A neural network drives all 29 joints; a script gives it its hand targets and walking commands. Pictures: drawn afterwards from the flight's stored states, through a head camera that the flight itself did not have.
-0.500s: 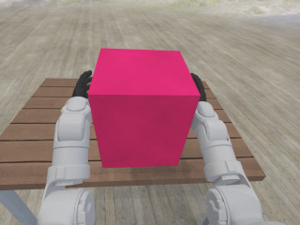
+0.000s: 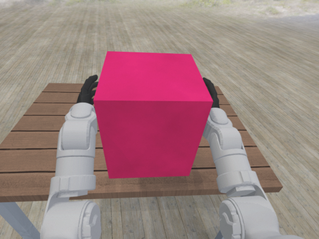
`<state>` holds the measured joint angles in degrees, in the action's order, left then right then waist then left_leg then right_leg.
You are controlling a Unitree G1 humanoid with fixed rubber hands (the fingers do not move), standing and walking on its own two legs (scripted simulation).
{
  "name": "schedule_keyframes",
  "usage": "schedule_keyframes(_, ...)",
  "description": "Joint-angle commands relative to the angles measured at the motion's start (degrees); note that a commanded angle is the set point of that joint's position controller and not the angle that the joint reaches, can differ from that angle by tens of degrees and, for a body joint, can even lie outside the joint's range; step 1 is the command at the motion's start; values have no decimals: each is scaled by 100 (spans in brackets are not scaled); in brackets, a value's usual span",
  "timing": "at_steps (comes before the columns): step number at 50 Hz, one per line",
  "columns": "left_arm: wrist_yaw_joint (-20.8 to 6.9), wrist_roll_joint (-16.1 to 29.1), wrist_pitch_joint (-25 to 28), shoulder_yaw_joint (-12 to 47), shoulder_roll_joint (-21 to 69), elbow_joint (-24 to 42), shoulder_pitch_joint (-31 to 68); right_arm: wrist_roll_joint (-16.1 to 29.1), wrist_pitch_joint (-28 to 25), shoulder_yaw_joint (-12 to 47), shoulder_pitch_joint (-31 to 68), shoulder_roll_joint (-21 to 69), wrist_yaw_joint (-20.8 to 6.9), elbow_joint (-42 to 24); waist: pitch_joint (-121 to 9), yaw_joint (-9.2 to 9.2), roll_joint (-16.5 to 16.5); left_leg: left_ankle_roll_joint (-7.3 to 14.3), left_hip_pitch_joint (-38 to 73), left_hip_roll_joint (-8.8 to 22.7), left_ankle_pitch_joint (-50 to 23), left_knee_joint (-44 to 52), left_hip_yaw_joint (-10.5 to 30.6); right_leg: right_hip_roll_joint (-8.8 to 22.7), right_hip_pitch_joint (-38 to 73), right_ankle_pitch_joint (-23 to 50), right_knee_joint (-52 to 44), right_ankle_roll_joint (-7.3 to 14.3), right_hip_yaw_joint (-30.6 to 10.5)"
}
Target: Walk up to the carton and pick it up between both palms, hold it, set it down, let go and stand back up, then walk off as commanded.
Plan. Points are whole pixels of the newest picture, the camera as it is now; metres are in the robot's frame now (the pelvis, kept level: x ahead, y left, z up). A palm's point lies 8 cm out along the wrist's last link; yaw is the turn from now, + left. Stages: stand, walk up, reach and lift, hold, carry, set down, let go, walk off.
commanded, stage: hold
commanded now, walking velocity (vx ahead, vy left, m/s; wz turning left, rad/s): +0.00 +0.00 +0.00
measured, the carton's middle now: (150, 116) +0.37 +0.02 +0.18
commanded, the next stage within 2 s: none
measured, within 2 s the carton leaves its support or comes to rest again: neither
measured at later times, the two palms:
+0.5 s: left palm (86, 106) +0.35 +0.16 +0.21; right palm (210, 109) +0.36 -0.13 +0.21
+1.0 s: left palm (86, 106) +0.35 +0.16 +0.21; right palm (210, 109) +0.36 -0.13 +0.21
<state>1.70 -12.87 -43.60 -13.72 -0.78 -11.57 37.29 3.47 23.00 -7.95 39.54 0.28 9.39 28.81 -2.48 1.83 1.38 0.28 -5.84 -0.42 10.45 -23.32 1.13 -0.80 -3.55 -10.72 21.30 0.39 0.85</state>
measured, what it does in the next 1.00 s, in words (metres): stands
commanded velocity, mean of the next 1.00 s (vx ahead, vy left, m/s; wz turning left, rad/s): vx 0.00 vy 0.00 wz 0.00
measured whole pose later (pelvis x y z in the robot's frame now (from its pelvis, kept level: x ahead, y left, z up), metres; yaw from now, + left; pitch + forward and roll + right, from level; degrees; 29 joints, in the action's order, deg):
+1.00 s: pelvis +0.00 +0.00 +0.00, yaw +0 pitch -7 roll -1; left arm 1.7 -12.9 -43.7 -13.7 -0.8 -11.5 37.3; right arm 3.5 23.0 -7.9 39.6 0.3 9.4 28.8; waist -2.5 1.9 1.4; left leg 0.3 -5.8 -0.4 10.5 -23.3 1.1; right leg -0.8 -3.5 -10.7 21.3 0.4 0.9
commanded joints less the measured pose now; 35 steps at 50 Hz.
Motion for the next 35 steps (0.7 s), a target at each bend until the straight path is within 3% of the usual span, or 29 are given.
schedule_keyframes(1, -837, 680, 230, 2730, 3594, 606, 4712, 1252, -295, 2434, 5829, 3147, -508, -1239, -1806, 308, -321, -61, 526, -62, -819, 608, -51, -248, 551, 712, -612, -139, 104)
schedule_keyframes(35, -847, 677, 226, 2723, 3583, 652, 4706, 1275, -291, 2454, 5812, 3153, -504, -1252, -1848, 298, -321, -59, 522, -68, -859, 595, -55, -245, 599, 762, -606, -144, 94)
